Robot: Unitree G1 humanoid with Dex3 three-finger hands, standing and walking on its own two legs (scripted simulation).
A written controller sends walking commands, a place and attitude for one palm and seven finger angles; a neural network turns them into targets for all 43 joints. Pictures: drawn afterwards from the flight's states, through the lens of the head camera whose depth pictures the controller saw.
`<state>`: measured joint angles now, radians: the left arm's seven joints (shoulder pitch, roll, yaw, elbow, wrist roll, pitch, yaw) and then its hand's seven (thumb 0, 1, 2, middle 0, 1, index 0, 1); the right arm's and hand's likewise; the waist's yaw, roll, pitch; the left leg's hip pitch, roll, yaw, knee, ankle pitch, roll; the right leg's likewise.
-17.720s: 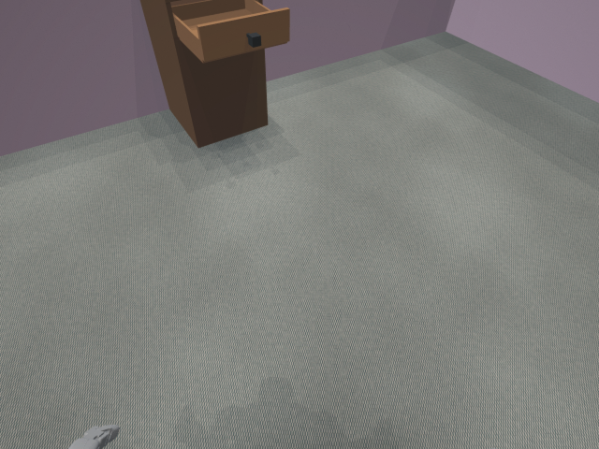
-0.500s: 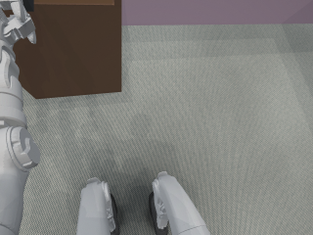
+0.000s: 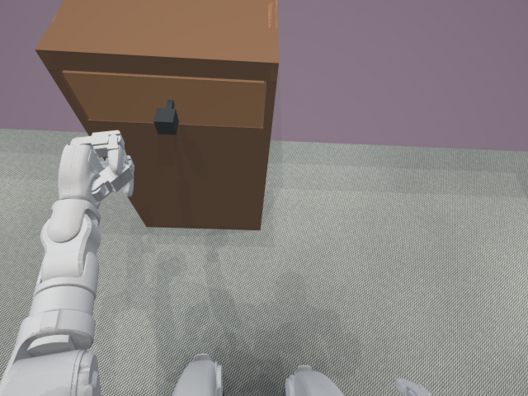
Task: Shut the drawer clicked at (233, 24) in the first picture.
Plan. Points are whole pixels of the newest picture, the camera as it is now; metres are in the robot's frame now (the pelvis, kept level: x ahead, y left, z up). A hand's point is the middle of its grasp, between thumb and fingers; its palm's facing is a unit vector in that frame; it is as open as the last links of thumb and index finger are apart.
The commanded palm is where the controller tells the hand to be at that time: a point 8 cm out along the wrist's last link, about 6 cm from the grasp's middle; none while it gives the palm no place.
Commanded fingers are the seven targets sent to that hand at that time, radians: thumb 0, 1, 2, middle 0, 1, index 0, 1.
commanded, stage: draw the hand back to the body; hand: left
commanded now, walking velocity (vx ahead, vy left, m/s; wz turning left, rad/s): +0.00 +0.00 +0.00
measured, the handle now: (168, 114) +0.64 +0.18 -0.04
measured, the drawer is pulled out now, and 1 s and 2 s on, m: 0.00 0.00 0.00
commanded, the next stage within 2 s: step back with the hand held close in 1.00 s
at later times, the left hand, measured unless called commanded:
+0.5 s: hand (18, 236) +0.28 +0.23 +0.17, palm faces +0.28 -0.91 -0.29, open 3.3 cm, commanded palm +0.23 +0.27 +0.18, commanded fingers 0.00 0.90 0.90 -1.40 -1.60 -1.40 -1.60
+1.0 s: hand out of the picture +0.18 +0.25 +0.24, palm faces +0.44 -0.81 -0.40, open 3.3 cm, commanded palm +0.13 +0.28 +0.26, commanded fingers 0.00 0.90 0.90 -1.40 -1.60 -1.40 -1.60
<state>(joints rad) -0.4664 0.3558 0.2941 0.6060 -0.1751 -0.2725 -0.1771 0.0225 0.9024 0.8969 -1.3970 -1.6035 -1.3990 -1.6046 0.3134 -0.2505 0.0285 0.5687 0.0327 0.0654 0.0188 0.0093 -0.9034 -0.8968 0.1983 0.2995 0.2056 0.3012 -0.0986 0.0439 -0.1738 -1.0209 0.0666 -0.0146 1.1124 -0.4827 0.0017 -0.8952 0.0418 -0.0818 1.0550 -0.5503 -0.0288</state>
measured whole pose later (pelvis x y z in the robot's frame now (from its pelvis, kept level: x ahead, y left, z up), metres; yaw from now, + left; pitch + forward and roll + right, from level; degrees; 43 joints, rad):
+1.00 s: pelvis +0.01 +0.00 +0.09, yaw +2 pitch -4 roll +0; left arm 0.53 0.32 0.29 -0.44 -0.08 -0.08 0.09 0.01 0.90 0.90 -1.40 -1.60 -1.41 -1.60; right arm 0.18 -0.24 0.04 0.59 0.00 -0.04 -0.09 0.02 -0.90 -0.90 0.20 0.30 0.21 0.30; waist 0.07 0.09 0.02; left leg -0.14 0.02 0.02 0.43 -0.23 0.00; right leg -0.01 0.02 -0.06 0.37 -0.28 -0.02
